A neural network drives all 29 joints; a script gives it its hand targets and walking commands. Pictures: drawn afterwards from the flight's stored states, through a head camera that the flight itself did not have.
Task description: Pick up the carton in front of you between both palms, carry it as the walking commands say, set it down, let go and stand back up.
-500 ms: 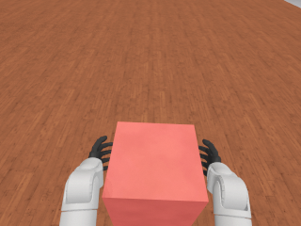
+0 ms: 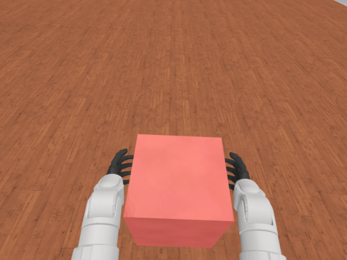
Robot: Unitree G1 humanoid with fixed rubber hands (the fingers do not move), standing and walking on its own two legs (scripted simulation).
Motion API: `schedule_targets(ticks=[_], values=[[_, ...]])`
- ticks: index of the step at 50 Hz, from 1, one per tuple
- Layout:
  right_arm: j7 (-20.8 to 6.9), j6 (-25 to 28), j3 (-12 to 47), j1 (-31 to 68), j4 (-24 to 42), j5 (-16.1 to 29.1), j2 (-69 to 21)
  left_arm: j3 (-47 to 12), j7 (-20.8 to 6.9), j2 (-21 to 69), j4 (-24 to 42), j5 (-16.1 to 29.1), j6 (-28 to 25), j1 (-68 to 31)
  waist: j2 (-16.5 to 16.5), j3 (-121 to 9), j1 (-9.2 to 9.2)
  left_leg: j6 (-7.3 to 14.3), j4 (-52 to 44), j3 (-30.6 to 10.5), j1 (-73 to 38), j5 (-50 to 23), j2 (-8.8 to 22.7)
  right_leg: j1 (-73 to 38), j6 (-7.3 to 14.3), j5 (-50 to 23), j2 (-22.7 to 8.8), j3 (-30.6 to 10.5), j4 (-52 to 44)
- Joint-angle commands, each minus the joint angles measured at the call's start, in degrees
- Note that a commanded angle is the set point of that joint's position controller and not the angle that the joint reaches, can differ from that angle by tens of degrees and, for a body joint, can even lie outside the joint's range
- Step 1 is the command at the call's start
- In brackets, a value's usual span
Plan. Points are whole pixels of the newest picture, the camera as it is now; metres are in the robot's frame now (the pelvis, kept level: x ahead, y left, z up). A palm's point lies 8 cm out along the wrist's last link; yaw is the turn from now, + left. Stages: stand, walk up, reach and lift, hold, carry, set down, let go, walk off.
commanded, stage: carry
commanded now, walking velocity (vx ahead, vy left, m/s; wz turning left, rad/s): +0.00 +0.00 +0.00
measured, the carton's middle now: (176, 194) +0.30 +0.00 -0.04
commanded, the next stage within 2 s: hold in 0.54 s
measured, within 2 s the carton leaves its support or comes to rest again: neither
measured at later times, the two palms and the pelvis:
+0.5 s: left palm (115, 185) +0.27 +0.15 +0.04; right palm (244, 190) +0.27 -0.15 +0.04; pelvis -0.01 +0.00 +0.00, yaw +0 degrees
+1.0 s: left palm (120, 186) +0.27 +0.13 +0.03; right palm (251, 204) +0.24 -0.16 +0.04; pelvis -0.04 +0.02 +0.00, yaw -8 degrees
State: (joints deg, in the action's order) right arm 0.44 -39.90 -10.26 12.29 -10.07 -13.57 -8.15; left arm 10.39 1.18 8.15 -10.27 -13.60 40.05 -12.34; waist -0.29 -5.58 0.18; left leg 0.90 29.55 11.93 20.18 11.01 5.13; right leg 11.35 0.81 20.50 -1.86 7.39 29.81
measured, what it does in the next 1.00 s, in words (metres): stands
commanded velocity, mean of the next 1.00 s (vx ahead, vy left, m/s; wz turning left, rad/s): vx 0.00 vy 0.00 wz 0.00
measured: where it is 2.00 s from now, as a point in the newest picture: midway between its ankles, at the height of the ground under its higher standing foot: outside the picture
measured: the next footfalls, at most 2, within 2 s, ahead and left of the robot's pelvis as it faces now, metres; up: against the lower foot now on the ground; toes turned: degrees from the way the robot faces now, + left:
none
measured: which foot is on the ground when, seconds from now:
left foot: down 0.00-1.00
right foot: down 0.00-1.00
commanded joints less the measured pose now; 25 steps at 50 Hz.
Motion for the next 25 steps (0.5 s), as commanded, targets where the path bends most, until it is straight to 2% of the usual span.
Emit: schedule_targets(ticks=[1, 9, 25], values=[[-11.75, 0.13, 32.21, 23.01, 3.96, 13.67, -50.39, -32.66, -12.33, 50.44, 4.82, 14.09, -0.28, -23.78, 0.38, -14.18, -0.04, 0.32, -1.84, -6.47, -11.36, -13.57, 5.50, 1.33, 0.78, -16.05, -6.65, -5.11, -4.71], [-11.76, -0.14, 32.34, 24.16, 5.11, 13.96, -49.90, -32.89, -12.31, 50.03, 5.97, 14.40, 0.03, -24.92, 0.32, -12.61, -0.08, 0.09, -2.49, -6.65, -10.28, -10.90, 5.52, 2.79, 1.02, -13.71, -6.71, -5.48, -5.43], [-11.64, -0.39, 31.95, 23.62, 4.79, 13.69, -49.47, -32.54, -12.28, 49.64, 5.56, 14.12, 0.24, -24.30, 0.26, -12.97, -0.09, -0.11, -2.48, -6.70, -10.20, -10.98, 5.58, 2.99, 1.16, -14.20, -6.69, -5.69, -5.33]])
